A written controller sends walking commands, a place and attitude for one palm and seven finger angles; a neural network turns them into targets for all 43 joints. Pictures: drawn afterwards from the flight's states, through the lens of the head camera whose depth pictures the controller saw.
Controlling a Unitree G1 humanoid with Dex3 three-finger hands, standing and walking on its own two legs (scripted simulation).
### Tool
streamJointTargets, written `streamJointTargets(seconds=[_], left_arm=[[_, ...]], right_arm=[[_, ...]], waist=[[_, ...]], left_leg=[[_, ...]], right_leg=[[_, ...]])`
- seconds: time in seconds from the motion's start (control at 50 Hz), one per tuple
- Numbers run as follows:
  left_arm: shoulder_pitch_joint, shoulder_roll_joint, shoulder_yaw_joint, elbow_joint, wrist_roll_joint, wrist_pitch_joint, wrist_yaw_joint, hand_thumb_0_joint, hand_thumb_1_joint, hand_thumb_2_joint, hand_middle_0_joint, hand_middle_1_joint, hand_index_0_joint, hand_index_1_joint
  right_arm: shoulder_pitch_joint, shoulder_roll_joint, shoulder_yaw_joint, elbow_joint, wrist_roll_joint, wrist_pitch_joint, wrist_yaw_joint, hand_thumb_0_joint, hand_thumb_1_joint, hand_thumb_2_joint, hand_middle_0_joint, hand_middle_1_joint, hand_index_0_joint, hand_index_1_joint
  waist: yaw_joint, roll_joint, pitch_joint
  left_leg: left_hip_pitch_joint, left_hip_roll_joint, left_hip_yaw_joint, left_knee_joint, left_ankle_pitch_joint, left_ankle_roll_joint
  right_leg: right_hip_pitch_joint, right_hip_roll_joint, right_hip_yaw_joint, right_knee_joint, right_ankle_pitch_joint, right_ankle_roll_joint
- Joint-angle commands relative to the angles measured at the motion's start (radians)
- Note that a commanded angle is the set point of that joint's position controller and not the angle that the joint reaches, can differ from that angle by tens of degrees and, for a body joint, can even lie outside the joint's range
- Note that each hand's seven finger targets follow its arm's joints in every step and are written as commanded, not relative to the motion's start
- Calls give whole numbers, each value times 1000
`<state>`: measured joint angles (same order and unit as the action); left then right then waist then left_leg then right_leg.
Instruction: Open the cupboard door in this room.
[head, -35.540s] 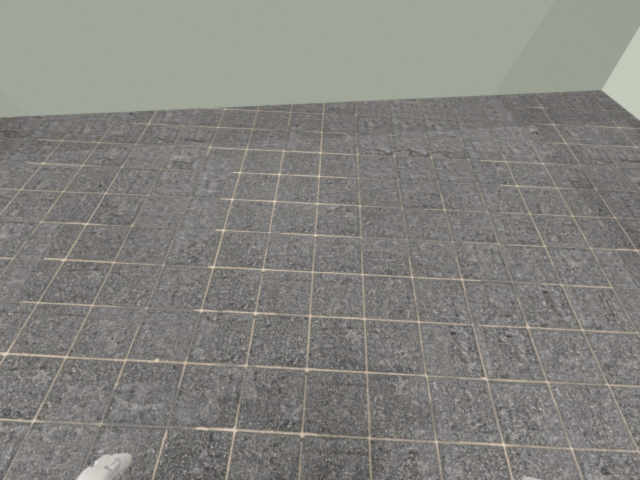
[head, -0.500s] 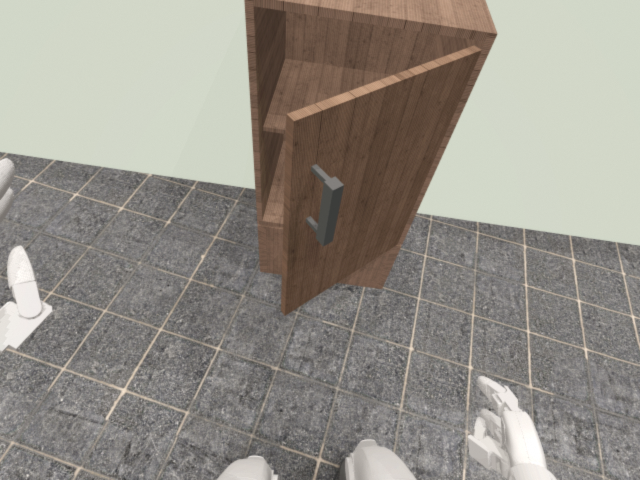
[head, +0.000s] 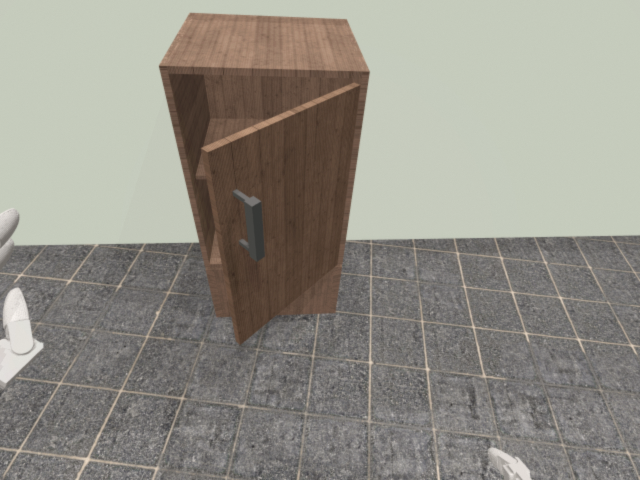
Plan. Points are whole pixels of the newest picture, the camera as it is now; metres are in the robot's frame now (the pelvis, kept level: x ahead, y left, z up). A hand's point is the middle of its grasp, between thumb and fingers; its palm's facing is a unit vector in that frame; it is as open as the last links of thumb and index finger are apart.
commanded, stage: stop stepping back and stand still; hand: left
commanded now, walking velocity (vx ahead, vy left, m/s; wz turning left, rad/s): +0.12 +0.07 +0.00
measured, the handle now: (248, 225) +0.58 +0.17 -0.03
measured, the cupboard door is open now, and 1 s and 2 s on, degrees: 44 44 44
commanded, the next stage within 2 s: let the arm hang, fingers relaxed in 0.34 s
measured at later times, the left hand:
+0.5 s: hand (58, 377) +0.19 +0.27 +0.11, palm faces +0.31 -0.79 -0.53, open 7.4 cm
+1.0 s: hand out of the picture -0.15 +0.20 -0.16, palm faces +0.04 -0.97 -0.24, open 7.3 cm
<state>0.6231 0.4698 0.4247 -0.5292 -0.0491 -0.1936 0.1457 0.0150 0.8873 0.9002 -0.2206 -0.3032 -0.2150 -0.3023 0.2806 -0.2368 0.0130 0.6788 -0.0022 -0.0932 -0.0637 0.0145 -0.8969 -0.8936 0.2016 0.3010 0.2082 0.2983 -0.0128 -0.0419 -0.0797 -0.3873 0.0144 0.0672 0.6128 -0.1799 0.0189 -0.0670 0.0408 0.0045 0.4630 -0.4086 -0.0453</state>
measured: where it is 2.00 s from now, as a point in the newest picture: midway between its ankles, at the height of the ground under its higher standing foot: outside the picture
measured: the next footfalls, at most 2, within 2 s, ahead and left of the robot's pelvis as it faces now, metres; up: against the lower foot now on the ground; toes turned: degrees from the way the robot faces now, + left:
none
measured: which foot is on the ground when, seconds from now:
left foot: down 0.00-1.00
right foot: down 0.00-1.00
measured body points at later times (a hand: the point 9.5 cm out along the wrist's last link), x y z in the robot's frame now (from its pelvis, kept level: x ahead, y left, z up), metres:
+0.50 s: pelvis -0.04 +0.00 +0.00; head -0.03 -0.02 +0.45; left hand +0.17 +0.31 +0.14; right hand +0.13 -0.23 -0.10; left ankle +0.02 +0.11 -0.73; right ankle -0.11 -0.09 -0.73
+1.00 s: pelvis -0.07 +0.00 +0.01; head -0.05 +0.01 +0.46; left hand -0.15 +0.25 -0.14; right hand -0.05 -0.25 -0.15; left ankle +0.02 +0.11 -0.73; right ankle -0.11 -0.09 -0.73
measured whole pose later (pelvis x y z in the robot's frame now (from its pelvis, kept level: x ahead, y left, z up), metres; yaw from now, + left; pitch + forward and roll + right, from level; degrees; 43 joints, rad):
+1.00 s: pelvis -0.07 +0.00 +0.01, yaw +2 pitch -2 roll -1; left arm 0.39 0.23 0.00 1.14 0.01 0.03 0.01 0.01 0.93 0.90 -0.21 -0.30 -0.20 -0.30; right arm 0.26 -0.23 -0.01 1.09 -0.02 0.04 -0.02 0.01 -0.90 -0.89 0.20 0.30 0.20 0.30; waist 0.01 0.02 0.08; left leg -0.31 0.00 -0.01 0.44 -0.09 0.02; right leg -0.09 0.06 -0.06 0.42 -0.30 -0.05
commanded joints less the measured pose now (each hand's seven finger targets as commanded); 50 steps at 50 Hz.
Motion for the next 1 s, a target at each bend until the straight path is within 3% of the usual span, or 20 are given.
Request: streamJointTargets(seconds=[0.0, 0.04, 0.08, 0.1, 0.14, 0.18, 0.22, 0.26, 0.3, 0.34, 0.4, 0.42, 0.46, 0.54, 0.6, 0.68, 0.72, 0.82, 0.9, 0.98], left_arm=[[-146, 142, 111, -60, -10, -57, 23, 0, 900, 900, -200, -300, -200, -300], [-173, 131, 95, -47, -4, -61, 22, 0, 900, 900, -200, -300, -200, -300], [-160, 147, 106, -97, 5, -70, 19, 0, 900, 900, -200, -300, -200, -300], [-156, 144, 104, -109, 6, -70, 14, 0, 900, 900, -200, -300, -200, -300], [-122, 176, 143, -164, 2, -82, 15, 0, 900, 900, -200, -300, -200, -300], [-80, 165, 147, -175, -1, -87, 19, 0, 900, 900, -200, -300, -200, -300], [-74, 163, 155, -175, 3, -92, 24, 0, 900, 900, -200, -300, -200, -300], [-99, 149, 146, -152, 3, -93, 25, 0, 900, 900, -200, -300, -200, -300], [-143, 143, 131, -125, 6, -91, 22, 0, 900, 900, -200, -300, -200, -300], [-133, 135, 112, -67, 12, -76, 19, 0, 900, 900, -200, -300, -200, -300], [-145, 108, 82, -75, 7, -62, 10, 0, 900, 900, -200, -300, -200, -300], [-192, -95, -296, 664, 90, 105, -116, 0, 900, 900, -200, -300, -200, -300], [-161, -115, -303, 710, 80, 196, -136, 0, 900, 900, -200, -300, -200, -300], [-328, -27, -313, 905, 88, 168, -140, 0, 900, 900, -200, -300, -200, -300], [-408, -27, -340, 1065, 78, 178, -131, 0, 900, 900, -200, -300, -200, -300], [-371, -80, -382, 1263, 64, 197, -122, 0, 900, 900, -200, -300, -200, -300], [-328, -89, -386, 1358, 61, 198, -124, 0, 900, 900, -200, -300, -200, -300], [-272, -106, -387, 1512, 57, 191, -129, 0, 900, 900, -200, -300, -200, -300], [-280, -112, -391, 1583, 58, 187, -129, 0, 900, 900, -200, -300, -200, -300], [-272, -119, -396, 1629, 58, 185, -124, 0, 900, 900, -200, -300, -200, -300]], right_arm=[[-132, -127, -51, -160, 6, -71, -30, 0, -900, -900, 200, 300, 200, 300], [-134, -131, -53, -168, 9, -77, -33, 0, -900, -900, 200, 300, 200, 300], [-138, -121, -45, -169, -1, -77, -30, 0, -900, -900, 200, 300, 200, 300], [-156, -121, -47, -176, -1, -80, -26, 0, -900, -900, 200, 300, 200, 300], [-153, -110, -57, -193, -2, -76, -19, 0, -900, -900, 200, 300, 200, 300], [-138, -97, -60, -185, 3, -74, -9, 0, -900, -900, 200, 300, 200, 300], [-134, -91, -55, -183, 3, -78, -8, 0, -900, -900, 200, 300, 200, 300], [-122, -86, -44, -179, -2, -84, -17, 0, -900, -900, 200, 300, 200, 300], [-110, -109, -53, -172, -1, -95, -28, 0, -900, -900, 200, 300, 200, 300], [-98, -98, -44, -163, -4, -98, -32, 0, -900, -900, 200, 300, 200, 300], [-118, -105, -48, -170, 0, -103, -28, 0, -900, -900, 200, 300, 200, 300], [-185, -274, -90, 47, 7, -94, 52, 0, -900, -900, 200, 300, 200, 300], [-122, -185, -79, 30, 11, -10, 48, 0, -900, -900, 200, 300, 200, 300], [-147, -190, -64, 63, -7, 35, 56, 0, -900, -900, 200, 300, 200, 300], [-159, -184, -60, 112, -23, 65, 60, 0, -900, -900, 200, 300, 200, 300], [-153, -134, -30, 178, -28, 93, 55, 0, -900, -900, 200, 300, 200, 300], [-144, -126, -26, 214, -25, 96, 48, 0, -900, -900, 200, 300, 200, 300], [-87, -120, -34, 286, -19, 104, 35, 0, -900, -900, 200, 300, 200, 300], [-48, -138, -46, 332, -14, 104, 29, 0, -900, -900, 200, 300, 200, 300], [-36, -138, -51, 367, -13, 104, 28, 0, -900, -900, 200, 300, 200, 300]], waist=[[-14, 151, 0], [-3, 172, 60], [-3, 173, 70], [-1, 133, 88], [-2, 3, 92], [3, -72, 75], [6, -19, 64], [-10, 61, 43], [-1, 160, -19], [-1, 208, -53], [5, 132, -34], [-9, 145, 36], [16, 69, -54], [8, -243, -25], [-4, -129, 43], [4, 172, 122], [15, 232, 130], [11, 241, 69], [-1, 106, 103], [-2, 58, 152]], left_leg=[[300, 68, -101, -136, 250, 68], [260, 146, -227, -158, 194, 110], [131, 139, -233, -205, 97, 86], [66, 119, -206, -242, -81, 58], [75, 35, -118, -116, -109, 14], [61, -8, -51, 69, -44, -13], [39, 6, -60, 52, -68, -10], [145, 16, -65, -133, 121, -1], [332, 73, -125, -163, 415, 29], [400, 121, -165, -140, 578, 56], [285, 154, -199, -217, 326, 56], [131, 143, -225, -99, 481, 70], [193, 120, -164, -64, 482, 44], [112, 60, -167, -14, 171, 30], [137, 28, -144, -21, 93, 19], [136, 76, -216, -187, 98, 35], [115, 77, -228, -238, 20, 36], [171, 72, -218, -260, -92, 25], [210, 82, -216, -265, -98, 27], [221, 87, -208, -272, -83, 30]], right_leg=[[-249, -105, 11, 108, 498, 68], [-324, -56, 17, 80, 248, 86], [-223, -58, 8, 19, 159, 54], [-189, -58, 18, -36, 71, 42], [-217, -142, 152, -186, 4, -11], [-208, -262, 275, -249, 119, -81], [-145, -263, 225, -185, 377, -85], [-125, -178, 120, -86, 501, -21], [-192, -69, 48, 19, 467, 44], [-239, -43, 9, 58, 371, 61], [-172, -28, 18, -13, 141, 59], [-228, -100, 3, 105, 337, 29], [-177, -117, 33, 43, 353, 29], [-170, -179, 105, -28, 394, -41], [-229, -199, 124, -56, 312, -71], [-203, -124, 82, -71, 123, -16], [-158, -112, 79, -90, 90, -16], [-125, -117, 82, -145, 59, -34], [-170, -118, 73, -177, 31, -39], [-206, -120, 70, -190, 21, -39]])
